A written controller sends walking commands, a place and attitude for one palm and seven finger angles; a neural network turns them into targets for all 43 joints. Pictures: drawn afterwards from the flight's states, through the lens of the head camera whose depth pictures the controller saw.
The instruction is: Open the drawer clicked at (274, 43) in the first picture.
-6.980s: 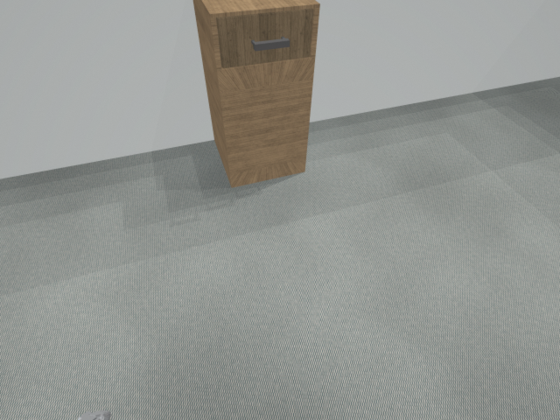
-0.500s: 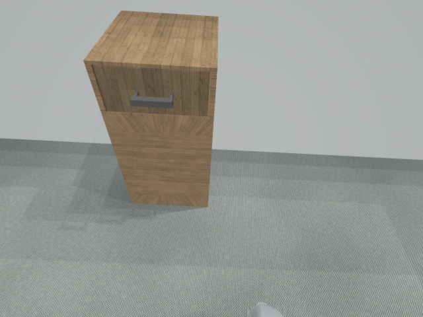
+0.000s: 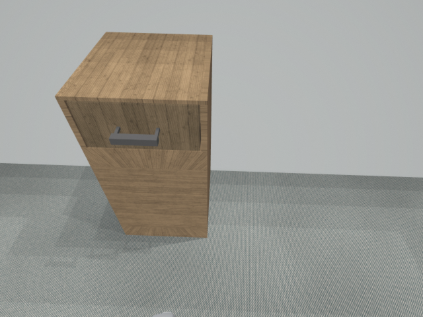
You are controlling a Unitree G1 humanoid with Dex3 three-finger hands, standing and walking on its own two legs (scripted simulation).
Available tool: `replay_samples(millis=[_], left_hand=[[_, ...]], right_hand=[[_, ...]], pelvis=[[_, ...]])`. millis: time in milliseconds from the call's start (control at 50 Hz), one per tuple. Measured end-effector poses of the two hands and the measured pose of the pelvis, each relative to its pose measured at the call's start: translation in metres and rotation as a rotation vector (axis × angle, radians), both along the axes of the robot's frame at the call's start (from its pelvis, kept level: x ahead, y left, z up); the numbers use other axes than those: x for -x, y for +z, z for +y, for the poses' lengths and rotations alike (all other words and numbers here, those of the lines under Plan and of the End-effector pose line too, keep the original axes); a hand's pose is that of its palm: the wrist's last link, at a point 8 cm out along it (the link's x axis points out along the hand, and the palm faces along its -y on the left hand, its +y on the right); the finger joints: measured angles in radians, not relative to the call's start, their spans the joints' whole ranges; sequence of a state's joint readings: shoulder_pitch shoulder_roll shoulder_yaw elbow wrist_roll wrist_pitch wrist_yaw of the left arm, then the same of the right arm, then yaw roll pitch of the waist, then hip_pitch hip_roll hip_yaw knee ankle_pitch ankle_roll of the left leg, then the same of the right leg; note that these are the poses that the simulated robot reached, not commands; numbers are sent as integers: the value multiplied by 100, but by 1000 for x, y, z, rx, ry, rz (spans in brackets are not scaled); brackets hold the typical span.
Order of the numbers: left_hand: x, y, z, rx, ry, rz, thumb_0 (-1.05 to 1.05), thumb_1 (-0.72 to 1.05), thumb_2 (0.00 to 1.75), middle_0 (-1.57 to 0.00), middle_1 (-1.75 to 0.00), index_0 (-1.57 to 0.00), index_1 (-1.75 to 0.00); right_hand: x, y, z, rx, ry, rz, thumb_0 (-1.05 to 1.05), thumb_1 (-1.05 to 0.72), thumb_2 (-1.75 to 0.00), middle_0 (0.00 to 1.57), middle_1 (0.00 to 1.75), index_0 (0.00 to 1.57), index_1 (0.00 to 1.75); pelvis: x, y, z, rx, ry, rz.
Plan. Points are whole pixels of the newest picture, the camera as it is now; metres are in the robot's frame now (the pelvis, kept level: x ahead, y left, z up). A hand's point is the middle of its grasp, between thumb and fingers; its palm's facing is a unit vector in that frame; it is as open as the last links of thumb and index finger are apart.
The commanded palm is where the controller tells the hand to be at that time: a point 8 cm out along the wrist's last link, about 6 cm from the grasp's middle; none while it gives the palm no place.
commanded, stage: come to a stop and stand still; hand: left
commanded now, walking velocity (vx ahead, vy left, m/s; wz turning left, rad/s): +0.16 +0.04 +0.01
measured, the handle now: (136, 134) +0.60 +0.27 -0.04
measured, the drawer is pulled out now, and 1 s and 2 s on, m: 0.00 0.00 0.00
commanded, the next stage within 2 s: look again from close up in 1.20 s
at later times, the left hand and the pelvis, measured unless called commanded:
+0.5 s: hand out of the picture +0.12 +0.19 -0.17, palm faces +0.02 -0.97 -0.25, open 7.4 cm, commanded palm none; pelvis +0.07 -0.01 -0.01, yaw -3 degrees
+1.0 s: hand out of the picture +0.06 +0.18 -0.16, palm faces +0.06 -0.97 -0.25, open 7.4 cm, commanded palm none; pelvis +0.03 -0.01 +0.00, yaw -2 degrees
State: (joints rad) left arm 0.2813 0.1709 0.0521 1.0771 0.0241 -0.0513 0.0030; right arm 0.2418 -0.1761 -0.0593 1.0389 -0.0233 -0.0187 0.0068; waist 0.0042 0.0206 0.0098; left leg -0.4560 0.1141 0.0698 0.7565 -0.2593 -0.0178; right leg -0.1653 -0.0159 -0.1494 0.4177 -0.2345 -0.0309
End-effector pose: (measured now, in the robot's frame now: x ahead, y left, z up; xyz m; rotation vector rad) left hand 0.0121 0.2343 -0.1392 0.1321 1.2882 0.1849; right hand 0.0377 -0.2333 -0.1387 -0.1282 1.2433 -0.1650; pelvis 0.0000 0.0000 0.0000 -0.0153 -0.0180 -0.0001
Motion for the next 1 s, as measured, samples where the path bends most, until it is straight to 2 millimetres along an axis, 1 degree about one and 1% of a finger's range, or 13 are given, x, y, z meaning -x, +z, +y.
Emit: replay_samples(millis=[80, 120, 160, 200, 300, 400, 480, 540, 600, 700, 780, 900, 1000], left_hand=[[6, -14, 12, 34, 49, 71, 0, 93, 90, -20, -30, -20, -30], [6, -23, 18, 47, 61, 113, 0, 92, 90, -20, -30, -20, -30], [1, -24, 21, 49, 55, 152, 0, 92, 90, -20, -30, -19, -30], [-7, -22, 22, 50, 46, 173, 0, 92, 90, -20, -30, -19, -30], [-37, -14, 21, 45, 12, 172, 0, 91, 90, -20, -30, -19, -30], [-72, -8, 18, 5, -13, 114, 0, 91, 90, -20, -30, -19, -30], [-97, -1, 8, -41, -36, 37, 0, 91, 90, -20, -30, -19, -30], [-109, 1, -3, -86, -64, -21, 0, 91, 90, -20, -30, -19, -30], [-111, 10, -19, -95, -81, -40, 0, 91, 90, -20, -30, -19, -30], [-109, 23, -36, -89, -73, -63, 0, 91, 90, -20, -30, -20, -30], [-100, 28, -40, -86, -50, -77, 0, 91, 90, -20, -30, -20, -30], [-69, 25, -27, -77, -20, -36, 0, 91, 90, -20, -30, -20, -30], [-36, 10, -6, -50, 9, 38, 0, 91, 90, -20, -30, -20, -30]], right_hand=[[-55, 4, 13, 29, 54, -59, 0, -93, -90, 20, 30, 19, 30], [-75, 2, 23, 43, 67, -82, 0, -93, -90, 20, 30, 19, 30], [-86, 4, 33, 43, 67, -84, 0, -92, -90, 20, 30, 19, 30], [-91, 5, 42, 36, 61, -68, 0, -92, -90, 20, 30, 19, 30], [-101, 5, 41, 42, 17, -35, -1, -95, -89, 21, 30, 20, 30], [-93, 1, 22, 40, -11, 5, -1, -94, -89, 21, 30, 20, 30], [-81, -9, -1, 18, -29, 33, -1, -92, -89, 21, 30, 20, 30], [-72, -25, -21, -13, -51, 39, 0, -91, -90, 21, 30, 20, 30], [-62, -29, -34, -29, -65, 62, 0, -91, -90, 20, 30, 20, 30], [-42, -24, -45, -42, -57, 98, 0, -91, -90, 20, 30, 19, 30], [-28, -19, -49, -40, -35, 132, 0, -91, -90, 20, 30, 19, 30], [-20, -11, -43, -25, -7, 131, 0, -91, -90, 20, 30, 19, 30], [-19, -6, -24, 6, 7, 84, 0, -91, -90, 20, 30, 19, 30]], pelvis=[[-29, -6, 18, 13, 2, -6], [-42, -12, 26, 5, -3, -9], [-52, -11, 31, -10, -16, -11], [-60, -7, 34, -17, -20, -11], [-69, -2, 34, -23, -32, -6], [-69, -1, 19, -21, -39, 0], [-67, -5, 0, -28, -43, -1], [-65, -15, -18, -53, -51, -3], [-62, -11, -27, -48, -45, -10], [-54, -1, -36, -66, -38, -6], [-47, 3, -38, -77, -27, 2], [-36, 6, -31, -79, -23, 12], [-30, 1, -14, -47, -29, 17]])
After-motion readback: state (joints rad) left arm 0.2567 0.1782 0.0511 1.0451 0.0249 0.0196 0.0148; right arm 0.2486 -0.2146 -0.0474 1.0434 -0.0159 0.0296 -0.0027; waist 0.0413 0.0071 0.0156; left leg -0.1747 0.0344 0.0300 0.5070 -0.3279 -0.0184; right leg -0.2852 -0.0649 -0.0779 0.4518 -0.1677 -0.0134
